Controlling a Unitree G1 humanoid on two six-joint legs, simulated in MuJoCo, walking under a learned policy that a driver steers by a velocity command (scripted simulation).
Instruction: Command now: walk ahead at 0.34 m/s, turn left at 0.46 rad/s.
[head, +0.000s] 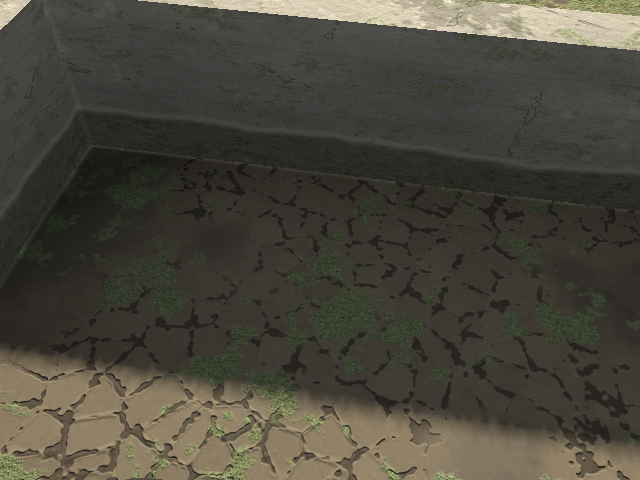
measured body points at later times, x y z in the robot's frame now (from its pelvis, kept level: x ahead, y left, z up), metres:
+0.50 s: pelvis +0.07 -0.02 +0.01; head +0.06 -0.02 +0.46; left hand +0.13 +0.21 -0.12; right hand +0.19 -0.25 -0.12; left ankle +0.08 +0.11 -0.73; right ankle +0.14 -0.11 -0.73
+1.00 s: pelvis +0.11 -0.01 +0.02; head +0.12 -0.02 +0.47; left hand +0.22 +0.21 -0.09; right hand +0.25 -0.24 -0.11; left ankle +0.08 +0.11 -0.73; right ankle +0.14 -0.11 -0.73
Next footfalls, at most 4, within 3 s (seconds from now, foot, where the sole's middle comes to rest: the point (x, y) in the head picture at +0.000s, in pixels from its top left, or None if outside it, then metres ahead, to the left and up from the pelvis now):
0.06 right None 0.18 -0.11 -0.76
0.40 left None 0.12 0.11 -0.76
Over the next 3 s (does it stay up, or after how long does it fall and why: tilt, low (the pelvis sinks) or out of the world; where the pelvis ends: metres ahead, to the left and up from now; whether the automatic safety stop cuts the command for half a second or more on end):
stays up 0.14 0.01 0.00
